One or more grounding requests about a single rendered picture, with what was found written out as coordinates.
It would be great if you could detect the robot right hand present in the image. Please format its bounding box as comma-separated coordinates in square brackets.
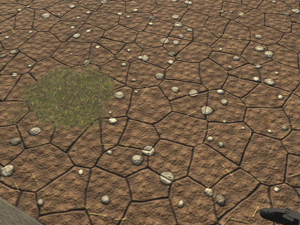
[260, 207, 300, 225]

